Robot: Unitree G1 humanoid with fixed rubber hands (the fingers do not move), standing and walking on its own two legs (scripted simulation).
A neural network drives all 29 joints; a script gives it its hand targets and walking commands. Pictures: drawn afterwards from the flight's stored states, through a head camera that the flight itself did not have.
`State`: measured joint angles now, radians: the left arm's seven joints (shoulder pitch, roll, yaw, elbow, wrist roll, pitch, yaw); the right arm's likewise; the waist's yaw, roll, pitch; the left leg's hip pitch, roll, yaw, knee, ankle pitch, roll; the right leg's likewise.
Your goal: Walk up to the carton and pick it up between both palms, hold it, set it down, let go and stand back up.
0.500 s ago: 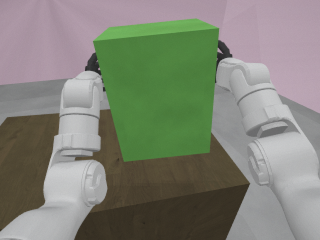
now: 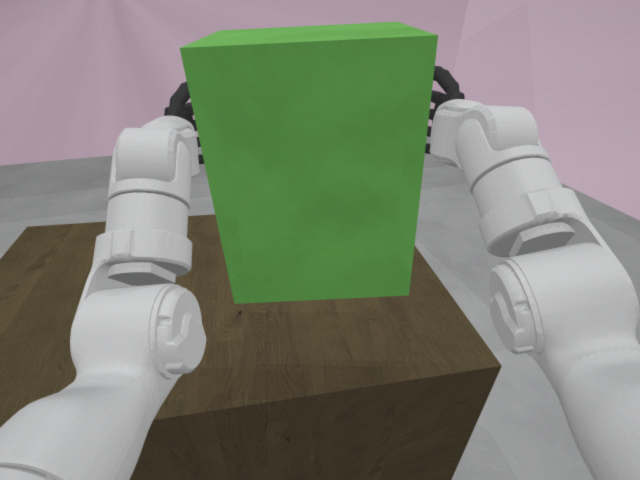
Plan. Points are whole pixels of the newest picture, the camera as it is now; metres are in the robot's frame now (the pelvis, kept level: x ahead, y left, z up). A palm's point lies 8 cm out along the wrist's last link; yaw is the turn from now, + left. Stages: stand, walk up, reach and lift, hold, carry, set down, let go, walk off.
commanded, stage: hold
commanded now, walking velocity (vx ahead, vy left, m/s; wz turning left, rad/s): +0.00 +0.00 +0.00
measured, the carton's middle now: (315, 163) +0.37 +0.00 +0.30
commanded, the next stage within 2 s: set down in 1.94 s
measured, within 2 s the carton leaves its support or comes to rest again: neither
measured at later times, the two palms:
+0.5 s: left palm (187, 147) +0.38 +0.14 +0.32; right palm (448, 130) +0.37 -0.16 +0.34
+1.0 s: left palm (185, 144) +0.38 +0.14 +0.32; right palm (447, 129) +0.37 -0.15 +0.35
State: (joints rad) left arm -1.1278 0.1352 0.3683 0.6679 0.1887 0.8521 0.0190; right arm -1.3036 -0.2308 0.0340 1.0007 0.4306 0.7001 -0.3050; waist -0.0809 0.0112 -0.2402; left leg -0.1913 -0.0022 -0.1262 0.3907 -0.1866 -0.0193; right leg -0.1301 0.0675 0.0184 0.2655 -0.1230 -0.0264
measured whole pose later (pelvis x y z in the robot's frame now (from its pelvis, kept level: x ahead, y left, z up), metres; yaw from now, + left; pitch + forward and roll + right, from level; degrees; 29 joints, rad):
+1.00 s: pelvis +0.00 +0.00 +0.00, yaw +0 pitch -1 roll -2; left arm -1.08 0.11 0.35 0.59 0.19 0.88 0.03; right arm -1.27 -0.24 0.05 0.96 0.46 0.71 -0.30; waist -0.09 0.01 -0.24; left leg -0.18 0.00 -0.11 0.40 -0.20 -0.01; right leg -0.12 0.07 0.03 0.27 -0.13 -0.02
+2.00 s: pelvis +0.01 +0.01 +0.00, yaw +0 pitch -1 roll -2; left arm -1.07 0.11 0.38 0.60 0.17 0.82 0.04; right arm -1.29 -0.23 0.04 0.98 0.42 0.68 -0.30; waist -0.09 0.01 -0.22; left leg -0.19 -0.01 -0.11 0.40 -0.20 -0.01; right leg -0.12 0.06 0.04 0.27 -0.14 -0.01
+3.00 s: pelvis +0.01 +0.01 +0.00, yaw +0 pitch -4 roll -1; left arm -0.98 0.09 0.36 0.72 0.21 0.51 0.07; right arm -1.11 -0.12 -0.11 1.03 0.22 0.31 -0.20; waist -0.09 -0.04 -0.08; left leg -0.09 -0.01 -0.09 0.36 -0.20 0.00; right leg -0.03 0.04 0.03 0.24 -0.14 -0.01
